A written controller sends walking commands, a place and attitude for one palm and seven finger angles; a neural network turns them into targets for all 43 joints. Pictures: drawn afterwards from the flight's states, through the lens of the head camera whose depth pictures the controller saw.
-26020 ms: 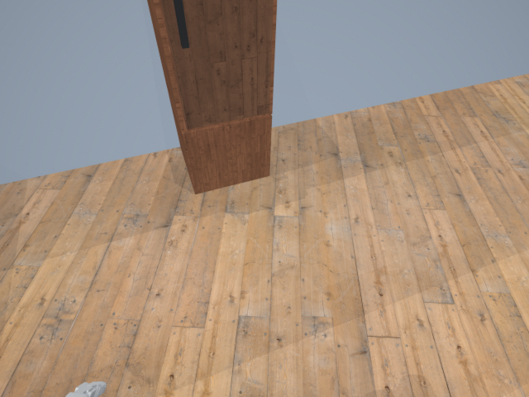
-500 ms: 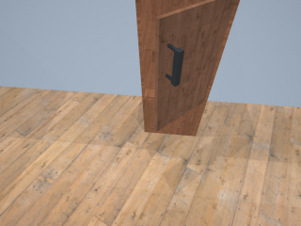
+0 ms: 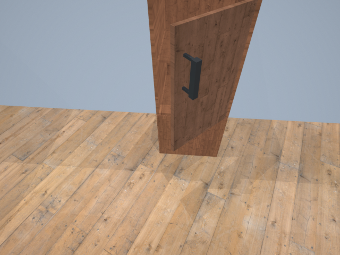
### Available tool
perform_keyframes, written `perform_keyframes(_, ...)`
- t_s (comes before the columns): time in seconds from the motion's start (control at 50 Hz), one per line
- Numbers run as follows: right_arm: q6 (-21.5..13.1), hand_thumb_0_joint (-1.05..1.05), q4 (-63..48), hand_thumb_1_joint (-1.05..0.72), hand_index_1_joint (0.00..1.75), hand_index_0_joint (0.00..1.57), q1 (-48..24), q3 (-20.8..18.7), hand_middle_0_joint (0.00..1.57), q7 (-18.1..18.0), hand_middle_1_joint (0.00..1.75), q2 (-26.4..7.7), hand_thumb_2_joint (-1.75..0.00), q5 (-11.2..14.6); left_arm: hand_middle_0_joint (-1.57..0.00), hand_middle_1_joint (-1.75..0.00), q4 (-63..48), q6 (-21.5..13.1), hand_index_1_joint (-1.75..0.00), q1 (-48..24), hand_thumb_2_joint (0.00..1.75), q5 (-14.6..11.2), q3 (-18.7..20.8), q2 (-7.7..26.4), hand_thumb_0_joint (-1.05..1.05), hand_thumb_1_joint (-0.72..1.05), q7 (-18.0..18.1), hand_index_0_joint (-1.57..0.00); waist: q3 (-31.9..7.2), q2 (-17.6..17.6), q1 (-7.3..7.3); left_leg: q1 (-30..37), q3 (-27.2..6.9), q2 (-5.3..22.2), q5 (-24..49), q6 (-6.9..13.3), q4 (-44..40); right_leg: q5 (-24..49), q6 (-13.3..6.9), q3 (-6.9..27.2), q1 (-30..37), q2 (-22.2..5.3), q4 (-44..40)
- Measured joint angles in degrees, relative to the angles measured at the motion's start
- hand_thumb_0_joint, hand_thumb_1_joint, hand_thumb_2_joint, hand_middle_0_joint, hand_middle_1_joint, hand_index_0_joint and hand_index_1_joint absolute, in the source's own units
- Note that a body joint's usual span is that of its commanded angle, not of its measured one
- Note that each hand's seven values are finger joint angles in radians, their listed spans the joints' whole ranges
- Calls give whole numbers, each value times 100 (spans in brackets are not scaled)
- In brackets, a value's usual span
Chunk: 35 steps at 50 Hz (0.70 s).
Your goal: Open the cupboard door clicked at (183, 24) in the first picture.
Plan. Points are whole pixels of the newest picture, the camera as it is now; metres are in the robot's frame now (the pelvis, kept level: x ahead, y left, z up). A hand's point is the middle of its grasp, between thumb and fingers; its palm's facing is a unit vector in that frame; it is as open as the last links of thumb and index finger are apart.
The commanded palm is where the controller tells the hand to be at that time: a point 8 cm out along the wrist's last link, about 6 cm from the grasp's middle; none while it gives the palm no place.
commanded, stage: let the arm hang, fingers relaxed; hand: left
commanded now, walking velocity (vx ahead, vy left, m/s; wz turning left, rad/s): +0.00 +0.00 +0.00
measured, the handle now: (190, 76) +0.63 -0.03 +0.08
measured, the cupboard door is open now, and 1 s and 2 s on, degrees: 42 42 42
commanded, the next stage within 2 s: look to check the result in 0.02 s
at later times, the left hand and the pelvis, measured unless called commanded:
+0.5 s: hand out of the picture +0.02 +0.17 -0.17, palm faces +0.04 -0.98 -0.20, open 7.3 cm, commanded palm none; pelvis +0.01 +0.00 +0.00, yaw +0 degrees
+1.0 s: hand out of the picture +0.06 +0.18 -0.18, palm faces -0.03 -0.98 -0.22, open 7.3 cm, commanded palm none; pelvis +0.02 +0.00 -0.01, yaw -5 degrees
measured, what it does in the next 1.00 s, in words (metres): stands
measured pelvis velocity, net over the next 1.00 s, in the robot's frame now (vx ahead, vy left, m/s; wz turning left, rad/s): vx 0.02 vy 0.00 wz -0.09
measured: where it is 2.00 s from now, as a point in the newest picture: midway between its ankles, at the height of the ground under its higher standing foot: outside the picture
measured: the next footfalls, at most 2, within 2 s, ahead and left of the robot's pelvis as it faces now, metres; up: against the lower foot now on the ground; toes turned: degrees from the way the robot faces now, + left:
left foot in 1.62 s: +0.12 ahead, +0.10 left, +0.00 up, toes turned -27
right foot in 1.94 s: -0.02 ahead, -0.15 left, +0.00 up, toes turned -41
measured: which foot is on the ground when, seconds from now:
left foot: down 0.00-1.00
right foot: down 0.00-1.00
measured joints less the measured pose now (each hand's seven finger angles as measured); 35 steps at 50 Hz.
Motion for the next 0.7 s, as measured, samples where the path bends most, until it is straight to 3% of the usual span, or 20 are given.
perform_keyframes(0.7, -42, 0, -19, -91, 30, 20, -583, -15, 20, 22, 30, -324, -90, 23, -20, -30, -12, -84, -30, -294, 90, 1, -3, 237, 0, 91, -31, -20, 109, -9, 33, 225, -51, 33, -25, -57, -227, -36, -30, -40, 243, 51, -241)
